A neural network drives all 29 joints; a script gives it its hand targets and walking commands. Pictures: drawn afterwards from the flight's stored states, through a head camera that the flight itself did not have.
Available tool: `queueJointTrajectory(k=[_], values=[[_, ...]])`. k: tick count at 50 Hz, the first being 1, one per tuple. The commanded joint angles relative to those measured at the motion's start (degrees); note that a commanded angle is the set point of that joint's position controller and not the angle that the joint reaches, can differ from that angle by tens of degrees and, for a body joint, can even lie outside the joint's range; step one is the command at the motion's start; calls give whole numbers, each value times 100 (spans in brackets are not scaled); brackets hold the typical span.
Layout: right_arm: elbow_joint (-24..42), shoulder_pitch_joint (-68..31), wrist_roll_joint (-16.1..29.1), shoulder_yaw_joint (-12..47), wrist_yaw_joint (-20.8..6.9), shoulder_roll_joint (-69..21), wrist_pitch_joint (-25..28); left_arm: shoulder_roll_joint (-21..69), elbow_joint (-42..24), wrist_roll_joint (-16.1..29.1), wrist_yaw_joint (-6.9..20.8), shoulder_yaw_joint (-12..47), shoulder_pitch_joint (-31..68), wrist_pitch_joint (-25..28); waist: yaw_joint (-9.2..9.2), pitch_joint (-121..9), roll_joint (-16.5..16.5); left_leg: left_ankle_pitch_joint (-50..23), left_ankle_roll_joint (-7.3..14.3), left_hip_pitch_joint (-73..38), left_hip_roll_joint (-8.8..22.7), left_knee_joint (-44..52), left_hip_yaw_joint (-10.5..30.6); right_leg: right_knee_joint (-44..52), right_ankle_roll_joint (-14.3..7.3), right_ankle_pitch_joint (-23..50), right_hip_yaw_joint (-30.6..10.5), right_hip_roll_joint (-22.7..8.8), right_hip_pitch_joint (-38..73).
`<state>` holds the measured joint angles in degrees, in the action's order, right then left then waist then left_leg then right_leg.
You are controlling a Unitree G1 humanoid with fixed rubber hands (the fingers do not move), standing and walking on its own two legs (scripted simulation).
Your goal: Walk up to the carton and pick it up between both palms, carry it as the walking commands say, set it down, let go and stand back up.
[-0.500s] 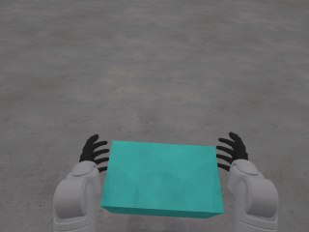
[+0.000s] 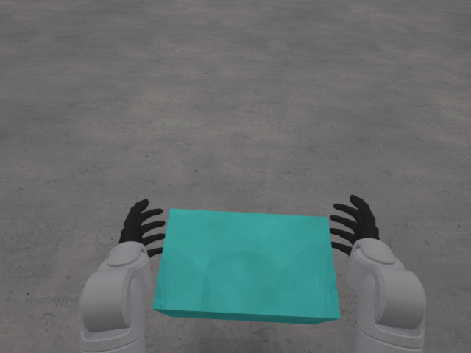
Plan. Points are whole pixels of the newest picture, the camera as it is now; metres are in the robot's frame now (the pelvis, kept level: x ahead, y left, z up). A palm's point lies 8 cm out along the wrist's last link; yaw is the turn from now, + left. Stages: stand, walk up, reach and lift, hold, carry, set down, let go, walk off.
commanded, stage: carry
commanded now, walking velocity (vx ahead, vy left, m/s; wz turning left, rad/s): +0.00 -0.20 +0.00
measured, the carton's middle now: (245, 269) +0.26 +0.00 +0.00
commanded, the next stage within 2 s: none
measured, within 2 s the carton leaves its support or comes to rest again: neither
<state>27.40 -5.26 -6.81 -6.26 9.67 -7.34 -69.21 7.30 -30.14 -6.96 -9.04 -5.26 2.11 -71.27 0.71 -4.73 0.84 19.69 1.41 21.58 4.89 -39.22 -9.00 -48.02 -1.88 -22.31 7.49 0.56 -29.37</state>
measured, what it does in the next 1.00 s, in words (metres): steps to the right: right foot, then left foot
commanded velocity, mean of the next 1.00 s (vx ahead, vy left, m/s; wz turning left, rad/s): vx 0.00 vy -0.20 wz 0.00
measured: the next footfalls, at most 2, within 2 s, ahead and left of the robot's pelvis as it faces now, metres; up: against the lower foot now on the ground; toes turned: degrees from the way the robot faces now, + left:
right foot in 0.18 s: +0.04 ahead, -0.21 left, +0.00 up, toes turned -9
left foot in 0.46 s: -0.03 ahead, -0.06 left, +0.00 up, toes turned +10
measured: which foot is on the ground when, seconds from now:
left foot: down 0.00-0.20, up 0.22-0.44, down 0.46-0.74, up 0.76-0.98, down 1.00-1.00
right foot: up 0.00-0.16, down 0.18-0.46, up 0.48-0.70, down 0.72-1.00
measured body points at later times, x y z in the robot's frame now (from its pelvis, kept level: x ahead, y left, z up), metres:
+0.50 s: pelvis -0.06 -0.16 +0.00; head -0.07 -0.15 +0.45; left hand +0.20 +0.01 +0.09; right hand +0.21 -0.33 +0.10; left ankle -0.06 -0.07 -0.72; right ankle +0.00 -0.22 -0.71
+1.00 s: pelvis -0.12 -0.33 +0.00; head -0.12 -0.32 +0.45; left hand +0.15 -0.16 +0.09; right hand +0.15 -0.51 +0.11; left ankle -0.13 -0.25 -0.72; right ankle -0.06 -0.39 -0.72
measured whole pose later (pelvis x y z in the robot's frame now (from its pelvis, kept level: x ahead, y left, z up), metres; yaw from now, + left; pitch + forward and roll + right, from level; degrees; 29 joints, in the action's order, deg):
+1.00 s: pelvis -0.12 -0.33 +0.00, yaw +0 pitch +3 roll -1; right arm 30.2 -5.9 -6.9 -7.2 9.8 -7.4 -69.7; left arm 7.3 -30.2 -7.0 -8.6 -4.8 4.0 -70.5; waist 1.0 -4.1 -0.4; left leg 23.4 0.7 19.8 3.2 -38.8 -9.8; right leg -34.4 -6.3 -13.7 11.6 1.5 -24.1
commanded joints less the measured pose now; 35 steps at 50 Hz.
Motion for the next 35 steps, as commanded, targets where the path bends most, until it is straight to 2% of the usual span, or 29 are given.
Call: queueJointTrajectory(k=[1, 2, 3, 4, 6, 8, 9, 10, 11, 12, 13, 14, 16, 20, 21, 22, 23, 24, 25, 26, 27, 28, 29, 30, 32, 34, 35], values=[[221, -2054, 2325, 3911, -1671, -4968, -142, 5057, -581, 2296, 1425, 4114, 2835, 114, -43, -768, -803, -1633, 945, -918, 2329, 2046, 2312, -1386, 219, -175, -1071, -747, -661], [253, -2108, 2304, 3946, -1666, -5034, -102, 5109, -576, 2341, 1461, 4116, 2865, 142, -66, -691, -831, -1589, 664, -761, 1965, 1950, 1655, -907, 224, -24, -895, -771, -444], [270, -2063, 2291, 3934, -1656, -5075, -85, 5109, -623, 2409, 1475, 4128, 2864, 165, -79, -746, -1025, -1888, 426, -625, 1641, 1796, 1139, -345, 227, 75, -603, -659, -31], [323, -2029, 2299, 3929, -1641, -5056, -77, 5073, -672, 2463, 1469, 4148, 2862, 174, -62, -821, -1207, -2202, 314, -523, 1448, 1669, 901, 6, 254, 78, -239, -420, 315], [319, -1797, 2236, 3891, -1576, -4859, -120, 4866, -566, 2456, 1446, 4091, 2639, 118, -11, -1001, -1408, -2522, 304, -694, 1479, 1453, 902, 632, 299, -101, 66, -222, 555], [221, -1595, 2130, 3818, -1506, -4656, -188, 4684, -365, 2447, 1436, 4003, 2355, 29, -91, -1173, -1271, -2392, 144, -715, 1351, 959, 737, 1895, 282, 372, 386, -100, 1140], [162, -1552, 2091, 3777, -1485, -4578, -214, 4597, -275, 2448, 1441, 3945, 2291, -10, -100, -1223, -931, -2176, -32, -622, 1152, 542, 586, 2422, 305, 520, 377, -116, 1511], [103, -1556, 2052, 3751, -1458, -4514, -230, 4541, -202, 2447, 1460, 3913, 2296, -44, -103, -1154, -295, -1387, -231, -129, 892, -71, 411, 2790, 264, 1205, -272, -635, 1898], [263, -1653, 2033, 3844, -1460, -4480, -249, 4484, -223, 2390, 1485, 3877, 2402, 0, -64, -934, 1559, 1047, -490, 1188, 138, -905, -231, 2807, -267, 2816, -1826, -1810, 2086], [309, -1946, 2144, 3945, -1488, -4614, -270, 4683, -269, 2418, 1494, 3896, 2513, -3, -62, -953, 1632, 1931, -430, 1078, 124, -2001, 200, 2649, -706, 3591, -1737, -1895, 1686], [293, -2058, 2236, 4026, -1528, -4801, -271, 4810, -259, 2397, 1509, 3853, 2491, 6, -83, -1012, 1181, 1837, -331, 999, 66, -2453, 340, 2561, -875, 3532, -1447, -1795, 1595], [377, -2256, 2340, 4138, -1564, -4961, -235, 4937, -311, 2395, 1522, 3844, 2572, 52, -81, -1066, 871, 1485, -268, 908, 98, -2557, 361, 2516, -865, 3117, -1063, -1624, 1510], [469, -2327, 2430, 4249, -1605, -5113, -175, 5085, -314, 2336, 1518, 3828, 2613, 133, -78, -1121, 770, 943, -204, 747, 120, -2120, 254, 2409, -797, 2577, -642, -1289, 1576], [417, -2165, 2447, 4176, -1594, -4900, -209, 4939, -310, 2234, 1451, 3851, 2403, 134, -130, -1301, 675, 828, -103, 152, -117, -579, 36, 2405, -1028, 2109, -1014, -1392, 1629], [357, -2059, 2433, 4139, -1595, -4852, -233, 4901, -286, 2214, 1430, 3867, 2352, 108, -81, -1329, 574, 557, -72, -176, -149, 114, -17, 2310, -991, 1984, -990, -1351, 1581], [305, -1986, 2415, 4101, -1606, -4824, -253, 4864, -265, 2205, 1413, 3883, 2323, 81, -8, -1364, 362, -25, -44, -764, 13, 1114, 115, 2089, -814, 1795, -869, -1239, 1339], [243, -1948, 2405, 4052, -1624, -4815, -261, 4821, -254, 2202, 1404, 3909, 2374, 64, 48, -1283, -105, -307, 55, -1541, 611, 1816, 898, 1603, -478, 1431, -753, -1006, 560], [10, -1857, 2348, 3908, -1621, -4784, -243, 4787, -368, 2202, 1410, 3995, 2459, 15, 61, -939, -1784, -919, 697, -1670, 2330, 2293, 3170, 426, 129, 0, -260, -357, -732], [20, -2000, 2388, 3905, -1654, -4853, -232, 4820, -477, 2192, 1412, 4004, 2732, 35, 0, -722, -1751, -1629, 1257, -1380, 2922, 2350, 3551, -755, 230, -593, -861, -417, -975], [77, -2035, 2364, 3903, -1674, -4938, -187, 4920, -530, 2228, 1420, 4088, 2843, 71, -11, -667, -1098, -1667, 1178, -1140, 2669, 2195, 2982, -1299, 235, -347, -1278, -553, -815], [136, -2122, 2333, 3904, -1691, -5021, -147, 5067, -529, 2279, 1451, 4145, 2924, 102, -36, -601, -714, -1425, 937, -913, 2342, 2145, 2300, -1382, 239, -95, -1211, -607, -664], [176, -2191, 2320, 3938, -1688, -5102, -110, 5138, -508, 2330, 1485, 4146, 2952, 127, -62, -577, -699, -1571, 680, -831, 1971, 2024, 1617, -1083, 239, 48, -980, -626, -492], [206, -2136, 2304, 3929, -1672, -5141, -91, 5139, -546, 2393, 1502, 4160, 2931, 144, -89, -654, -921, -2010, 463, -760, 1666, 1869, 1116, -598, 249, 104, -654, -588, -150], [277, -2110, 2309, 3927, -1655, -5138, -83, 5123, -611, 2457, 1500, 4190, 2930, 155, -82, -744, -1122, -2392, 345, -656, 1466, 1738, 859, -230, 273, 102, -331, -422, 209], [337, -1902, 2258, 3897, -1589, -4952, -111, 4948, -572, 2476, 1474, 4160, 2752, 115, -22, -928, -1375, -2893, 312, -813, 1481, 1546, 844, 332, 337, -93, -2, -232, 471], [269, -1678, 2149, 3836, -1509, -4740, -175, 4747, -412, 2463, 1463, 4084, 2498, 35, -57, -1074, -1411, -2950, 254, -979, 1481, 1202, 795, 1362, 337, 42, 191, -184, 761], [231, -1614, 2105, 3805, -1482, -4666, -202, 4678, -329, 2470, 1463, 4044, 2398, -2, -99, -1184, -1317, -2813, 121, -936, 1356, 888, 675, 2051, 330, 362, 433, -78, 1177]])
